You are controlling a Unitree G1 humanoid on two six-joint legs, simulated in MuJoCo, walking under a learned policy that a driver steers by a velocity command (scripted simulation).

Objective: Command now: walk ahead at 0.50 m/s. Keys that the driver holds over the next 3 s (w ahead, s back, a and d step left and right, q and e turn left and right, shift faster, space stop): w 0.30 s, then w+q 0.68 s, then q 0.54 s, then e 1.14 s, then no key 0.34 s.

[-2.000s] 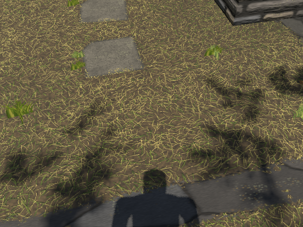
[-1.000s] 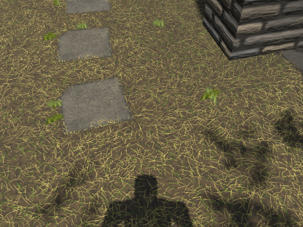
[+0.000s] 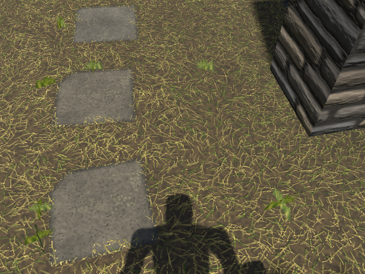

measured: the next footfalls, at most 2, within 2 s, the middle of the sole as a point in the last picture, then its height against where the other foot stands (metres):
right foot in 0.44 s outside the picture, level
left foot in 1.00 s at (146, 229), level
